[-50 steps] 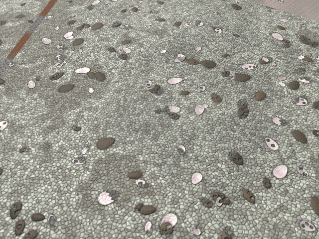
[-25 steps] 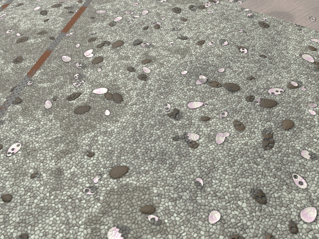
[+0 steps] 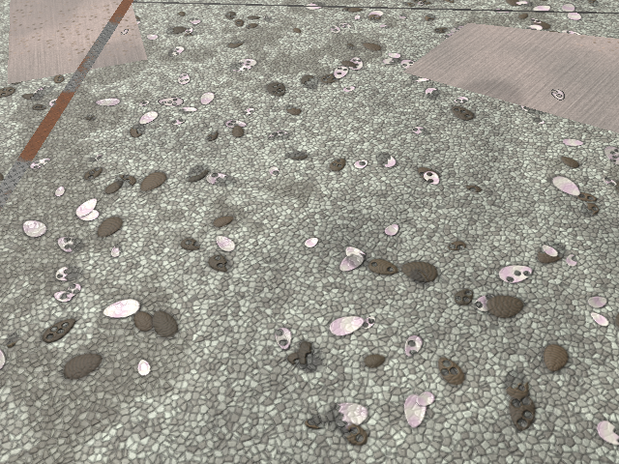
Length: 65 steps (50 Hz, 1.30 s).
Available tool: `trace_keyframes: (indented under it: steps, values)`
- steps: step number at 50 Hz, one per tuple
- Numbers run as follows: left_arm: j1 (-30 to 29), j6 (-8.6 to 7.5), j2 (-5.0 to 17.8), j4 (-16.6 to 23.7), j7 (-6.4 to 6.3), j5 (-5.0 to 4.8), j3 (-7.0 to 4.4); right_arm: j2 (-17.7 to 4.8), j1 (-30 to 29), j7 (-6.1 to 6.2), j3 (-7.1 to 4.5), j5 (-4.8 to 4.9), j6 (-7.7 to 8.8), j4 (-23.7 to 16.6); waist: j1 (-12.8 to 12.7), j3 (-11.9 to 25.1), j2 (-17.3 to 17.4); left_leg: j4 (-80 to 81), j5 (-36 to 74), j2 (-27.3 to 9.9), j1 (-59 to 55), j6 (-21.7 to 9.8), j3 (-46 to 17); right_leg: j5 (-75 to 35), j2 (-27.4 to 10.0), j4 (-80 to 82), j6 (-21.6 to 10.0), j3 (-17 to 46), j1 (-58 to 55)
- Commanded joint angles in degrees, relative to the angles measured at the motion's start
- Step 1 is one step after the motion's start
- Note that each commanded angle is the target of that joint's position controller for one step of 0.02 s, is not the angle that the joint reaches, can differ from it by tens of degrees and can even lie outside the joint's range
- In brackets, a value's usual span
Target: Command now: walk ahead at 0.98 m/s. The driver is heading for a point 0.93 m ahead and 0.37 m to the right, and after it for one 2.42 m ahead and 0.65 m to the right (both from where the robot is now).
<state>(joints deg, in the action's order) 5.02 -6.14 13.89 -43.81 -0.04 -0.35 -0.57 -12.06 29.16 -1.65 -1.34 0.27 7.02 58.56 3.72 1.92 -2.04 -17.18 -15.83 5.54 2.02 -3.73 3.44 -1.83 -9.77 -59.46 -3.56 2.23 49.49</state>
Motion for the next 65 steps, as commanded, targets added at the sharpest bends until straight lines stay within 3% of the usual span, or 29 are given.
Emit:
trace_keyframes:
  steps: [1,5,7,10,11,12,13,14,16,19,22,25,29,32,33,34,35,36,38,42,50,53,55,56,57,58,59,61,65]
  values:
    - [-5.3,-1.14,1.6,3.8,0.83,-0.25,0.10,-7.6,-3.7,1.30,-0.69,0.88,1.85,-5.1,-1.7,-9.7,1.1,14.8,9.2,-12.9,15.3,-8.0,-7.1,-13.5,1.5,14.9,0.8,-3.0,-10.6]
    - [-12.8,-1.65,1.9,6.5,3.20,-1.98,0.08,-9.7,0.8,1.92,-0.84,0.26,0.24,-3.7,0.9,-12.4,2.0,14.7,17.7,-16.6,-3.9,-5.5,-1.2,-12.5,5.1,28.3,-1.2,-4.8,-6.8]
    - [-12.0,-1.81,3.5,7.9,4.24,-2.38,-0.84,-11.3,-0.2,1.89,-1.04,-1.30,-0.75,-4.4,-1.1,-9.3,5.3,7.8,43.5,-18.0,-11.7,-3.7,1.5,-6.2,9.3,28.6,-3.4,-7.8,-9.6]
    - [10.8,-0.46,10.5,3.6,4.14,-2.66,-4.36,-13.7,-5.3,2.60,-1.78,-3.81,-2.88,-7.1,-13.9,5.8,12.9,-23.7,79.1,-18.3,-13.0,-1.6,4.7,3.5,15.1,24.2,-7.6,-10.3,-34.0]
    - [24.1,0.68,14.4,0.3,3.33,-1.95,-5.81,-13.4,-7.5,3.07,-1.52,-3.63,-2.63,-9.4,-18.6,12.4,7.5,-44.1,66.9,-16.2,4.3,-0.3,3.9,10.1,9.9,22.7,-9.8,0.4,-55.7]
    - [25.8,0.67,18.8,0.1,3.27,-1.55,-7.32,-2.1,0.5,1.11,1.34,-1.83,0.00,-11.0,-10.7,19.5,-17.8,-72.5,7.4,-1.8,35.0,5.0,-1.7,31.4,-5.6,32.9,-24.0,37.4,-80.1]
    - [25.3,0.61,12.9,-0.6,2.85,-0.46,-6.23,-7.8,-3.8,0.15,0.71,0.07,3.49,-12.6,-12.2,23.5,-11.7,-74.5,-4.5,-2.3,42.5,0.7,-13.4,42.7,-6.1,44.3,-21.9,51.7,-82.9]
    - [24.0,0.35,10.0,-0.4,2.43,0.66,-5.47,-10.3,-11.6,0.17,0.07,2.28,4.74,-16.0,-11.7,13.7,-8.3,-71.8,-3.6,-5.4,45.4,-1.6,-13.5,36.6,-4.3,44.8,-17.5,43.9,-76.1]
    - [17.0,-0.68,6.3,0.7,3.33,0.62,-4.14,-8.4,-19.2,1.21,0.23,0.25,5.03,-18.6,-6.1,3.7,7.8,-61.0,-1.6,-8.9,40.5,-2.2,-12.3,19.4,1.0,45.9,-14.7,30.6,-55.4]
    - [12.9,-0.11,5.5,1.9,2.49,-0.77,-3.74,-7.4,-15.5,1.14,-0.28,-1.15,2.74,-19.4,-0.4,-2.3,4.3,-52.0,-1.3,-11.1,35.2,1.6,-11.1,14.5,6.1,48.3,-15.1,23.7,-39.9]
    - [14.5,-0.16,6.9,2.5,0.61,-1.18,-3.97,-6.9,-25.0,1.70,0.07,-1.84,2.21,-23.6,-2.4,-7.7,2.7,-36.8,8.0,-10.3,32.5,5.2,-7.5,10.5,8.3,50.4,-14.9,19.7,-27.9]
    - [16.9,0.24,8.1,2.3,-0.12,-1.37,-4.51,-5.0,-33.0,1.69,0.36,-1.24,2.38,-27.0,-6.5,-7.6,-0.7,-19.6,23.7,-6.1,21.3,6.4,-5.5,10.8,11.5,48.8,-10.7,16.6,-21.0]
    - [19.1,0.45,8.0,1.4,-0.73,-2.86,-5.10,-9.8,-35.3,2.08,-2.04,1.57,2.40,-29.5,-7.4,-6.1,-3.9,-10.2,23.5,-5.2,17.9,7.1,-10.4,16.1,8.9,43.1,-8.1,23.7,-32.1]
    - [17.5,1.88,8.2,1.9,-0.70,-1.28,-5.44,-14.2,-21.9,2.38,-4.92,2.39,3.05,-27.5,0.7,2.8,-4.6,-10.7,13.5,-5.5,6.1,3.9,-9.1,-5.5,9.1,24.5,-4.9,23.1,-40.8]
    - [14.3,2.15,5.4,4.2,-0.05,0.70,-4.15,-15.5,-7.3,2.97,-5.36,2.29,2.42,-25.5,7.7,13.9,-3.6,-16.9,5.5,-12.3,-13.0,1.5,-13.7,-4.8,10.5,7.1,-3.2,19.7,-32.5]
    - [25.1,1.66,-2.9,5.9,0.31,-1.12,-1.92,-19.8,-1.1,2.56,-5.83,-0.33,1.87,-24.0,1.4,23.8,21.5,-7.4,-17.5,-27.5,-34.2,-7.6,-45.2,32.0,18.3,-14.3,-0.8,13.0,-12.1]
    - [26.1,1.45,1.2,6.5,-0.20,-4.49,-1.13,-17.7,-2.4,1.50,-5.66,-0.43,1.79,-23.4,1.0,22.8,31.5,0.2,-38.6,-32.1,-33.6,-9.3,-63.5,31.3,12.2,-24.9,-1.1,10.3,-0.9]
    - [19.1,1.99,5.7,6.2,-0.59,-3.98,-2.00,-11.7,-6.5,1.88,-4.70,-0.23,1.14,-24.8,3.4,12.2,20.7,1.6,-36.2,-28.6,-25.4,-6.9,-53.8,25.5,9.3,-27.6,-0.8,8.0,2.7]
    - [9.3,2.12,6.7,8.3,-0.12,-0.89,-2.60,-10.8,-9.5,1.90,-4.34,-1.15,-0.05,-22.5,2.3,1.3,3.5,1.1,-10.2,-23.9,-9.0,-4.2,-33.7,20.0,5.4,-23.1,-0.7,5.1,-1.1]
    - [8.1,4.46,3.2,10.8,1.04,-2.68,-2.60,-6.3,-13.1,0.82,-3.29,0.11,0.52,-18.2,-2.6,-4.3,7.0,4.7,4.3,-19.9,2.8,-3.4,-15.7,18.4,-0.1,-18.1,-1.3,4.3,-3.5]
    - [-5.6,2.52,1.4,15.4,3.33,-0.32,-1.27,-11.3,-8.3,1.62,-3.15,-0.49,0.21,-13.3,-0.7,-12.5,-0.9,8.2,32.4,-16.9,9.2,-1.8,3.3,-3.9,5.7,11.5,-1.4,-3.3,-11.5]
    - [-6.5,0.74,4.1,16.7,4.68,-0.22,-2.51,-17.6,-4.6,1.96,-3.72,1.50,-0.84,-10.7,-2.9,-8.2,5.0,3.3,57.0,-19.4,-0.3,-3.4,2.1,0.2,12.0,21.9,-3.0,-7.6,-21.1]
    - [7.8,0.70,9.0,12.9,3.79,0.61,-4.94,-18.1,-6.0,2.16,-3.30,1.81,-1.95,-9.6,-12.3,0.2,9.0,-14.2,65.4,-18.6,-2.6,-1.7,0.9,-3.7,12.7,29.8,-6.0,-5.9,-37.5]
    - [15.7,1.07,12.5,10.7,2.50,2.14,-6.09,-16.4,-7.2,2.30,-2.69,1.70,-1.63,-10.4,-16.3,4.9,8.6,-28.2,54.9,-15.1,6.3,0.8,0.7,-19.0,7.7,30.9,-7.3,-1.6,-52.2]
    - [18.0,1.18,16.9,10.1,1.24,4.50,-5.71,-6.9,-0.6,1.50,-0.38,-1.10,-1.24,-12.2,-9.8,16.0,-10.2,-56.0,-17.5,-4.2,24.9,4.3,-0.4,-58.7,-12.5,20.6,-13.3,16.9,-74.2]
    - [19.6,1.27,13.5,12.0,1.28,5.44,-4.42,-9.7,7.3,1.10,-0.46,1.01,-0.44,-8.9,-10.0,33.9,-9.0,-66.8,-25.4,-2.9,26.8,4.3,-18.4,-64.1,-19.3,20.5,-19.0,28.6,-79.3]
    - [17.0,1.74,12.4,11.7,1.68,4.14,-4.70,-14.4,0.4,1.25,-2.08,2.92,-1.00,-10.6,-10.9,30.3,-5.6,-67.1,-20.9,-5.5,29.2,5.5,-15.9,-51.9,-16.7,26.6,-19.0,23.3,-72.0]
    - [9.3,1.27,7.8,9.8,1.30,1.27,-3.61,-10.8,-7.8,2.62,-1.91,1.97,-3.08,-13.0,-6.6,12.2,1.0,-59.7,-12.9,-10.5,34.8,7.6,-9.3,-32.7,-10.9,33.6,-13.9,13.1,-54.7]
    - [-0.4,1.03,6.0,9.2,0.82,2.39,-3.49,-6.8,-3.8,3.44,-2.76,1.75,-8.42,-13.5,0.4,3.6,-2.8,-55.9,-9.6,-12.9,24.7,9.8,-6.3,-16.6,-9.2,44.5,-12.4,-0.2,-30.6]
